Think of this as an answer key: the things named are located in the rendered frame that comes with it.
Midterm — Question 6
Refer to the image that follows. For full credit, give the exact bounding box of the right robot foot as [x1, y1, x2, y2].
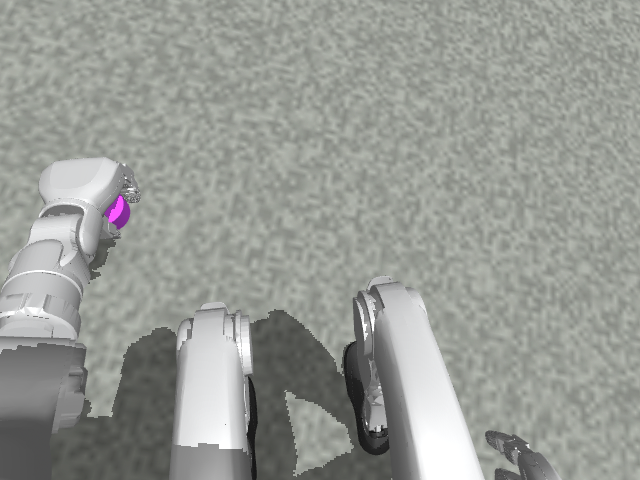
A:
[344, 341, 389, 455]

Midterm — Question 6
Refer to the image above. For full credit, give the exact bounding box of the left robot hand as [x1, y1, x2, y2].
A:
[38, 157, 140, 240]

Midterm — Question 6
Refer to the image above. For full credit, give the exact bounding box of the left robot arm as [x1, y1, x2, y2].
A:
[0, 198, 103, 480]

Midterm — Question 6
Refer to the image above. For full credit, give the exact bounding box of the tin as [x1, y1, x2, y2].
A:
[104, 194, 130, 230]

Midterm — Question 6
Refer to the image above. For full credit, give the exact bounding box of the right robot hand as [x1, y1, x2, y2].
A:
[485, 431, 562, 480]

